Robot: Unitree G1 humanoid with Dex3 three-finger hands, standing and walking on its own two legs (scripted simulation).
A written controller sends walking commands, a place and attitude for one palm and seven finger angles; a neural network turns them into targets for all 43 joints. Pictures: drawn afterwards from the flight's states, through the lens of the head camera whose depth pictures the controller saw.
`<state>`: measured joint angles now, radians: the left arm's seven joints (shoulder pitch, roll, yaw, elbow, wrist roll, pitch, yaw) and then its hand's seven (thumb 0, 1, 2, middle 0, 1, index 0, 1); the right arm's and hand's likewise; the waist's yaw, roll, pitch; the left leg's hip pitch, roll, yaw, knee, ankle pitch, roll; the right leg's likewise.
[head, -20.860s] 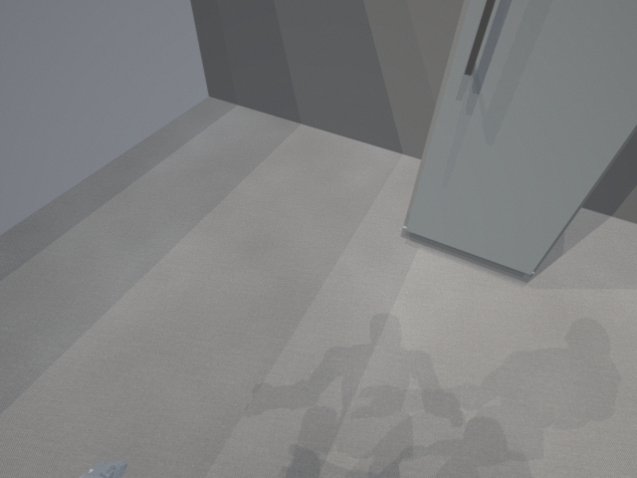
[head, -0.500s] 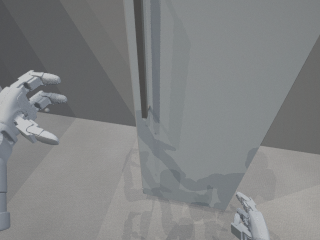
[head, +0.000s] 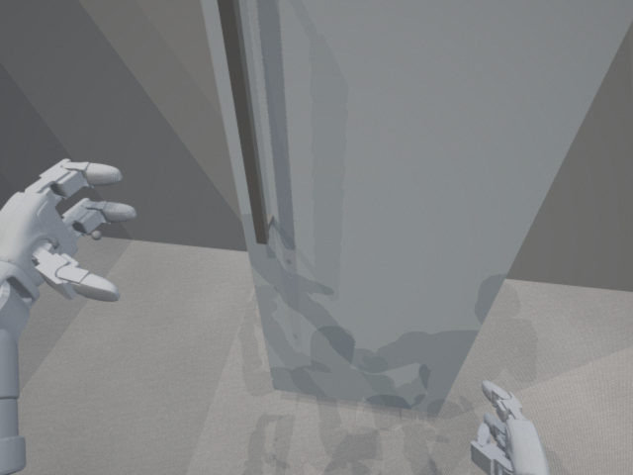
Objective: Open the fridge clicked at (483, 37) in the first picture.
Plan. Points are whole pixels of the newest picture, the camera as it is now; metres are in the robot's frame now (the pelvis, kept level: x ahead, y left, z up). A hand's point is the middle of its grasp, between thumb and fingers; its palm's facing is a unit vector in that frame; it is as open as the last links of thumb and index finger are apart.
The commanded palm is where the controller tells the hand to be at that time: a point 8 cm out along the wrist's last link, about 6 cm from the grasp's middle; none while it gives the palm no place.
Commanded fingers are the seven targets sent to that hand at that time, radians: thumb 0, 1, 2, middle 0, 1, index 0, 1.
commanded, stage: move the hooked fingers beside the handle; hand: left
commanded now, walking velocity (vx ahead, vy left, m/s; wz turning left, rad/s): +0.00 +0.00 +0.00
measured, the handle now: (248, 102) +0.50 +0.16 +0.26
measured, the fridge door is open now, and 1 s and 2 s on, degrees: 0 0 0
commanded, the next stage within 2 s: none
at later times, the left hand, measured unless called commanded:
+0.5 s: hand (125, 211) +0.31 +0.26 +0.21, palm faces +0.04 -1.00 -0.03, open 14.0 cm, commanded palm +0.29 +0.31 +0.22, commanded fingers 0.00 -0.50 0.30 -0.30 -1.20 -0.30 -1.20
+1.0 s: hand (157, 188) +0.37 +0.25 +0.20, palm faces +0.07 -1.00 -0.01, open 14.0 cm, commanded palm +0.35 +0.30 +0.21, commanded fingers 0.00 -0.50 0.30 -0.30 -1.20 -0.30 -1.20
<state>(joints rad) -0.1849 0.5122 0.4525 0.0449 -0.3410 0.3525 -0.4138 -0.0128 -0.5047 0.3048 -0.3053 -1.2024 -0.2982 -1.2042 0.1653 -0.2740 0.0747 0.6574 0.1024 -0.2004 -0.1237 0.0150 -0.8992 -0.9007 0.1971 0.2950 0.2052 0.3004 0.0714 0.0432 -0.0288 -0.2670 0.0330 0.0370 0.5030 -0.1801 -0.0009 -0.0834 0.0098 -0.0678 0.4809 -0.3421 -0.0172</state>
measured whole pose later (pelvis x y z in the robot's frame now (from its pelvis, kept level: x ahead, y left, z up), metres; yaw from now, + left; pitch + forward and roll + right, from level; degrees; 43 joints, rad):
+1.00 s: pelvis -0.01 +0.00 +0.00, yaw -1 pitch -1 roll -1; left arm -0.54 0.52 0.37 0.50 -0.24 0.27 -0.31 -0.01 -0.50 0.30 -0.30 -1.20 -0.30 -1.20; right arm 0.24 -0.28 0.05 0.71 0.10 -0.14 -0.13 0.01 -0.90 -0.90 0.20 0.30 0.21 0.30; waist -0.01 0.03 -0.04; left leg -0.32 0.04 0.04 0.49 -0.16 0.00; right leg -0.15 0.02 -0.06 0.48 -0.32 -0.02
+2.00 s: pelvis +0.01 +0.00 +0.00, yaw -2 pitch +3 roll -1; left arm -0.76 0.53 0.35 0.79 -0.18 0.17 -0.26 -0.01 -0.50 0.31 -0.30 -1.20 -0.30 -1.20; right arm 0.31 -0.28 0.02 0.70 0.09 -0.07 -0.11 0.01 -0.90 -0.90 0.20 0.30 0.21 0.30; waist -0.06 0.02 -0.07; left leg -0.39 0.05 0.06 0.53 -0.20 0.00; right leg -0.22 0.02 -0.04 0.50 -0.35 -0.02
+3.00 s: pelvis +0.01 +0.00 +0.00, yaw -2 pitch +2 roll -1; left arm -0.72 0.40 0.29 0.67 -0.17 0.17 -0.17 -0.01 -0.50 0.31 -0.30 -1.20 -0.30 -1.20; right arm 0.30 -0.26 0.02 0.69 0.08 -0.07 -0.09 0.01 -0.90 -0.90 0.20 0.30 0.21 0.30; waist -0.05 0.04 -0.07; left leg -0.36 0.05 0.06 0.52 -0.19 0.00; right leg -0.19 0.02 -0.03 0.49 -0.34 -0.02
